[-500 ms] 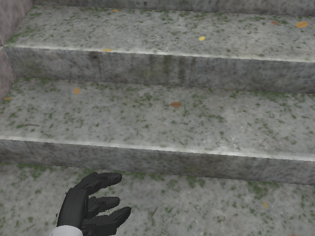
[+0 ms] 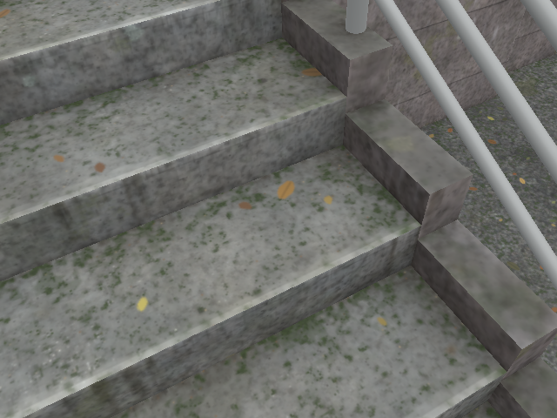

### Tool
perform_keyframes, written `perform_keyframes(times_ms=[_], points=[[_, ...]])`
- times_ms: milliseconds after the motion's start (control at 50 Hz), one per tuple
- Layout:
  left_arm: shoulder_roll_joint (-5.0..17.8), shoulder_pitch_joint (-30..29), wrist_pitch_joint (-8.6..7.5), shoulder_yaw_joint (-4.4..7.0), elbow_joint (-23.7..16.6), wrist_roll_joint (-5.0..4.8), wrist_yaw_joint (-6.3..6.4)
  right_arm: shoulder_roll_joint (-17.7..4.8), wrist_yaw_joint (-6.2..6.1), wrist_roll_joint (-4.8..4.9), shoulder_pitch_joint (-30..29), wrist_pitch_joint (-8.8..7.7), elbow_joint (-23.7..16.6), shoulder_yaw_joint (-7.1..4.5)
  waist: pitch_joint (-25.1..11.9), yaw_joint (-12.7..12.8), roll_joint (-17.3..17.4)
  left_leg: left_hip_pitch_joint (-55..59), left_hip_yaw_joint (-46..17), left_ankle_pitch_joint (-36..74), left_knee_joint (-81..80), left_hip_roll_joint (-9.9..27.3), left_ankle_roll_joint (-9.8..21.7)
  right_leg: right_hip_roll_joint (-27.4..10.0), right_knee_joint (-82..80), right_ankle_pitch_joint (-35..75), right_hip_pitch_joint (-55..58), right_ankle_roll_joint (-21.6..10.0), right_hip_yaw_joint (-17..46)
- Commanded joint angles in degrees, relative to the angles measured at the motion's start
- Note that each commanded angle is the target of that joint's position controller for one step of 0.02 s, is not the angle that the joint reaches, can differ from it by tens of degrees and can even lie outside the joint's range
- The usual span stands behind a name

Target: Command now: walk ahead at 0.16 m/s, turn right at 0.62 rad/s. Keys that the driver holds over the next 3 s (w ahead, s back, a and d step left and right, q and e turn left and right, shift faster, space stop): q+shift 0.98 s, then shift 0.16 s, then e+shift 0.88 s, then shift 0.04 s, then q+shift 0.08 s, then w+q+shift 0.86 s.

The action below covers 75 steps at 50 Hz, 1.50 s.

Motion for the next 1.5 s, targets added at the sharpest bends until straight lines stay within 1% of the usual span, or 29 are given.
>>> perform_keyframes(times_ms=[20, 60, 120, 140, 160, 180, 260, 320, 400, 420, 440, 460, 480, 580, 640, 860, 1060, 1080, 1100, 1140, 1180, 1220, 1240, 1280, 1360, 1400, 1440, 1460, 1500], points=[[-8.54, -0.44, 0.57, -5.16, -7.29, -1.65, -1.16, -0.84, -2.33, -0.17, -11.03, -4.94, -3.01, -0.47, -6.62, 6.7, 0.94, 4.0, -7.41, 24.96, -22.93, 5.57, 7.32, -7.74, -17.24, -4.52, 6.98, 2.74, -4.99], [-7.86, 2.04, 0.41, -5.95, -6.79, -3.89, -4.69, -5.41, -0.42, -1.48, -19.38, -5.24, -5.6, -1.48, -4.68, 10.86, -0.86, -14.36, 2.25, 16.14, -23.68, -1.46, -2.11, -9.13, -34.86, 7.43, 33.56, 7.49, -4.49], [-2.74, 10.98, -0.52, -3.99, -1.81, -2.67, -5.98, -8.84, 2.75, -1.19, -20.87, -5.33, -7.01, -2.32, 1.4, 15.43, 2.18, -17.36, 3.35, 15.03, -19.61, -2.46, 0.12, -3.35, -55.2, 27.7, 45.99, 9.41, -10.67], [-7.56, 17.32, 0.44, -5.08, 0.55, -3.15, -0.09, -3.41, 2.22, -3.65, 4.85, -3.22, 2.57, -2.57, -1.74, 9.34, 4.53, 0.4, 0.51, 9.99, -19.46, 0.63, 5.01, -0.81, -66.0, 20.29, 44.01, 4.44, -17.98], [8.93, 3.62, -0.95, -0.88, -4.79, -1.46, -1.32, -3.97, 5.03, -1.82, 2.01, -3.28, -3.51, -2.35, 3.02, 4.84, -2.45, -4.65, -4.22, 11.22, -6.38, 1.04, 0.66, -9.6, -57.4, 51.83, 45.25, -1.43, -4.43], [10.99, -4.78, -1.88, -0.38, -10.3, -1.73, -1.01, 1.08, 4.71, -0.7, 12.1, -3.65, -2.8, -0.77, -11.2, -0.72, -13.48, -1.62, -3.93, -2.78, -3.0, -0.8, -3.33, -22.06, -61.01, 70.9, 48.9, -12.86, 5.96], [8.57, -14.52, -0.98, 2.24, -12.63, -2.02, 2.87, -7.24, 2.04, -1.06, 8.61, -2.86, -5.68, -3.65, -7.1, -0.08, -10.65, 6.02, -0.83, -10.86, 14.8, -2.44, -3.98, -27.31, -72.22, 27.72, 31.74, -15.09, 9.86], [3.88, -15.35, -0.95, 2.32, -11.43, -1.84, 6.41, -3.96, 2.02, -1.92, 6.67, -2.22, -6.4, -2.78, -6.21, 1.93, -6.69, 8.41, -5.58, -17.03, 32.13, 0.89, -3.5, -29.15, -75.18, 23.96, 26.58, -13.3, 5.68], [4.26, -17.55, 1.03, 3.12, -8.86, -1.76, 6.59, -0.18, 5.83, 0.07, 8.21, -2.16, -5.94, -2.39, -0.56, 2.3, -1.29, 18.05, 2.96, 5.23, -22.88, -3.7, -0.32, -21.0, -65.34, 22.07, 35.58, -2.59, -8.29], [-1.26, -8.91, 1.9, 1.98, -6.11, -0.33, 5.81, -4.23, 4.38, -0.84, 8.75, -3.56, -5.59, -3.84, -1.51, 5.85, 3.91, 24.72, -2.31, 25.65, -23.8, -3.12, 3.72, -17.0, -57.5, 12.8, 31.23, 1.46, -11.77], [-7.96, -7.33, 1.71, 0.06, -11.43, -0.52, 6.48, -17.43, 2.18, 0.1, 13.13, -4.54, -7.8, -6.96, -5.1, 6.34, 17.2, 34.46, -30.57, 64.29, -22.55, 14.58, 21.13, -4.18, -41.81, -11.24, 16.0, 9.29, -17.29], [-5.14, -12.04, 0.95, 0.32, -13.58, -2.91, 6.71, -19.54, 2.62, -2.71, 16.41, -5.27, -7.13, -7.86, -5.47, 1.36, 15.22, 40.89, -37.07, 64.65, -24.31, 19.25, 26.38, 1.57, -31.67, -17.64, 7.04, 11.38, -8.17], [-2.56, -18.97, 1.01, 0.92, -14.01, -4.37, 6.98, -14.89, 4.05, -5.04, 15.42, -5.0, -5.72, -7.0, -2.67, -2.03, 13.46, 40.2, -30.98, 54.24, -21.5, 17.26, 22.71, 0.56, -16.11, -16.83, -0.18, 10.64, -4.18], [0.28, -15.79, -0.64, 0.79, -15.44, -0.7, 8.97, -3.21, 4.33, -3.15, 5.35, -2.43, -6.89, -1.1, -2.7, 3.97, 6.57, 33.25, -24.31, 49.61, -17.47, 10.9, 15.08, -0.94, -0.02, -8.14, -3.19, 6.8, -1.21], [-1.46, -16.77, -0.08, -0.97, -18.34, -2.97, 8.95, -5.53, 3.05, -4.86, 14.21, -2.58, -5.37, -1.62, -3.88, -0.53, 10.08, 40.55, -29.38, 56.6, -16.7, 12.9, 17.08, 1.1, 11.13, -14.3, -12.7, 10.29, -1.56], [-4.26, -19.4, -1.48, -5.48, -22.3, -1.94, 7.7, -6.1, 0.15, -4.95, 18.7, -3.53, -4.0, -0.99, 1.1, -4.27, 10.64, 34.33, -40.88, 33.86, -16.19, 9.33, 13.14, -0.63, 16.92, -16.79, -25.34, 8.33, 1.69], [-4.03, -11.67, 4.17, -3.82, -20.21, -2.92, 2.75, -15.4, -0.59, -0.73, -2.8, -2.41, -10.73, -3.05, -3.21, 10.25, 9.38, -2.63, -45.79, 4.01, -31.18, 5.22, 6.58, -2.24, -31.16, -20.29, 18.39, 5.5, -6.1], [-1.86, -4.3, 3.74, -1.98, -14.45, -3.06, 1.68, -11.33, -0.3, -2.94, -3.28, -1.81, -10.84, -2.67, -6.72, 9.74, 7.83, 0.22, -43.64, -1.26, -25.66, 1.09, 2.8, -2.04, -40.25, -4.47, 29.16, 4.52, -0.38], [4.07, -1.93, 3.01, -0.76, -13.43, -1.14, 1.02, -3.87, 0.56, -5.72, 1.03, -0.98, -13.9, -1.13, -13.61, 6.77, -11.05, -8.86, -32.94, -15.16, -11.74, -12.19, -4.35, -13.62, -48.79, 4.3, 39.39, -10.94, 29.66], [6.89, 4.18, 2.46, -0.24, -10.88, -1.82, 1.47, -0.89, 1.99, -3.79, 2.28, -0.48, -11.94, -0.9, -8.53, 9.71, -18.76, -13.76, -29.3, -9.08, 34.32, -13.91, -5.68, -18.44, -57.13, 7.21, 27.36, -17.98, 47.31], [0.88, -0.01, 1.9, -3.31, -6.56, -0.16, -0.43, -5.11, 0.94, -0.16, 1.54, -0.18, -8.13, -1.79, -3.22, 7.4, -10.94, -14.52, -27.02, -3.33, 47.84, -11.46, -3.84, -12.31, -49.2, -0.36, 11.95, -11.36, 33.49], [-4.57, -10.14, 1.32, -5.05, -6.43, -3.56, 1.26, -4.04, 1.65, -2.21, 4.7, 0.81, -6.17, 0.41, -2.06, 1.95, -3.29, -6.28, -14.68, -4.66, 50.8, -8.05, -5.66, -6.74, -45.63, -5.34, -0.07, -8.47, 21.25], [-10.02, -9.24, 3.91, -5.45, -5.84, -1.56, 7.05, 1.59, 1.35, -4.37, 9.58, 4.28, -3.44, -0.03, -5.09, -2.19, -0.95, 6.38, -5.17, -1.58, 49.14, -8.9, -5.19, -5.14, -44.04, 2.64, 4.87, -6.29, 13.06], [-2.81, -12.32, 0.07, -4.74, -9.37, -4.62, 5.91, -6.6, 3.06, -5.49, 5.71, 2.19, -6.07, 0.53, 0.89, 0.17, 1.43, 9.81, -6.91, -0.86, 38.28, -6.71, -3.45, -0.28, -49.0, -2.66, -11.95, -3.64, 16.1], [3.35, -9.57, 0.37, -3.91, -12.11, -7.15, 9.97, -4.45, 8.07, -8.97, 15.93, 5.11, -2.11, 3.17, 2.0, 2.96, -7.71, 32.98, -5.98, 7.75, -18.06, -5.06, 0.78, 5.86, -44.27, -0.63, -12.71, 2.89, 19.72], [1.02, 2.35, 4.55, -5.39, -6.05, -4.47, 5.92, -2.34, 10.69, -6.2, 17.31, 6.49, 1.98, 4.04, 5.12, 3.29, 10.14, 55.15, -7.68, 27.31, -33.03, 5.39, 10.88, 9.99, -14.26, -22.26, -35.29, 4.73, 11.64], [-0.13, 22.33, 6.04, -4.38, -4.63, -5.8, 3.06, -10.94, 12.58, -11.38, 3.66, 3.82, -2.53, 1.98, -7.01, 15.94, 13.5, 51.62, -8.52, 82.86, -4.61, 22.27, 21.83, 11.14, 35.2, -14.46, -48.01, 8.11, 6.17], [0.65, 22.29, 4.97, -4.63, -4.33, -4.16, 3.03, -12.11, 11.42, -10.83, -7.34, 1.47, -7.79, 0.66, -11.49, 15.8, 6.16, 40.05, -16.65, 66.28, -11.95, 28.88, 23.32, 6.87, 39.29, -6.83, -39.83, 10.98, 8.06], [-1.91, 8.5, 1.75, -5.74, -4.39, -2.05, 4.35, -9.41, 4.97, -5.79, -12.56, -1.52, -11.13, 2.51, -4.38, 10.91, -2.03, 28.0, -18.28, 1.92, -21.69, 17.39, 12.55, 2.02, 38.53, 12.17, -39.12, 9.96, 9.38]])
Next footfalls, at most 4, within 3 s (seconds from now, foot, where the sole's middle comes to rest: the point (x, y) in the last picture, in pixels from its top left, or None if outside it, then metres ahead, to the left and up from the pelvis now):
0.14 right None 0.19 -0.14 -0.73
0.42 left None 0.07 0.13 -0.73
1.06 right None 0.37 -0.10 -0.58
1.40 left None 0.12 -0.09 -0.73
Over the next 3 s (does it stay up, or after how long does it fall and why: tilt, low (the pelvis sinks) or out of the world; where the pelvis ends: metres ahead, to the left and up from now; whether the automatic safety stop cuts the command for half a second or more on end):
stays up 0.46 -0.08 0.18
